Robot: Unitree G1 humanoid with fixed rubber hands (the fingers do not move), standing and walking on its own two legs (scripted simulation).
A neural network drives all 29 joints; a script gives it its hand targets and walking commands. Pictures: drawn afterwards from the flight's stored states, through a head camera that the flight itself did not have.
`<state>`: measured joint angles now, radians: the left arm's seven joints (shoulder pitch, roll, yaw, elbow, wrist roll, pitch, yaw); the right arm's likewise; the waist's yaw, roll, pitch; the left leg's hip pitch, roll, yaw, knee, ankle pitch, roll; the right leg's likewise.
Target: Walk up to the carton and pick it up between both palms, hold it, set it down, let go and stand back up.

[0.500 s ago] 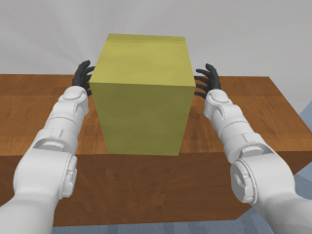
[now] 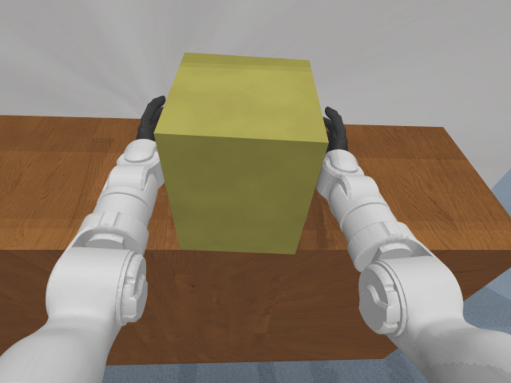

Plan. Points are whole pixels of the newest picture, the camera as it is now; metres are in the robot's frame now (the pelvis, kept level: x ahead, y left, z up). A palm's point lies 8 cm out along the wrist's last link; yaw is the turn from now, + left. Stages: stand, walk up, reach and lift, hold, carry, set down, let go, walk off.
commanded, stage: reach and lift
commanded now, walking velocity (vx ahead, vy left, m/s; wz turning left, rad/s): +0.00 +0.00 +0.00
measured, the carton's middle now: (242, 158) +0.45 +0.01 +0.13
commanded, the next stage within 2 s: none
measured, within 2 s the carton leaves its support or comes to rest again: leaves its support in 1.18 s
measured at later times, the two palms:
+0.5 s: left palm (148, 144) +0.45 +0.16 +0.15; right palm (333, 156) +0.42 -0.13 +0.15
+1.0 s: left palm (149, 146) +0.46 +0.16 +0.15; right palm (332, 162) +0.42 -0.13 +0.14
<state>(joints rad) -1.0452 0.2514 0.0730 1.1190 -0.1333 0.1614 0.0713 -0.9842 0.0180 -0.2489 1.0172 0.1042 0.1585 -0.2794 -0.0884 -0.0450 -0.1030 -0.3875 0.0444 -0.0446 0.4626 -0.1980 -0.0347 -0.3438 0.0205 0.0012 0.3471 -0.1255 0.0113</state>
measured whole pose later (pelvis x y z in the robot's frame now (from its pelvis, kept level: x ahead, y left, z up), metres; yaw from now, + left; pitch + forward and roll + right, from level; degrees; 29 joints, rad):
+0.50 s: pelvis +0.01 +0.01 +0.01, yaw +0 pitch +1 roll -1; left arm -0.98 0.10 0.40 0.99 0.26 0.15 -0.03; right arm -0.88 0.13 -0.53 0.86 -0.28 0.07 -0.16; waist -0.05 -0.06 -0.01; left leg -0.19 0.02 -0.03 0.35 -0.17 -0.02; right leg -0.16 -0.01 0.02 0.27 -0.12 0.03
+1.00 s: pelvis +0.04 +0.01 +0.01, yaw +1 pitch -4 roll -1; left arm -0.80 0.02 0.43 0.70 0.31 0.24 -0.11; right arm -0.69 0.18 -0.44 0.70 -0.23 0.00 -0.15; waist -0.06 -0.05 0.05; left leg -0.03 0.02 -0.03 0.31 -0.21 -0.02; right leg 0.00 -0.01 0.00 0.23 -0.16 0.03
